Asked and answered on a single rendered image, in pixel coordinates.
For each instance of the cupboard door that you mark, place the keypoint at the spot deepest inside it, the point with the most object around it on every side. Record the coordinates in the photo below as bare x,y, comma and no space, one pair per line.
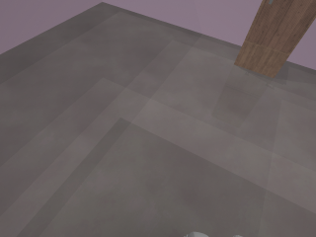
280,24

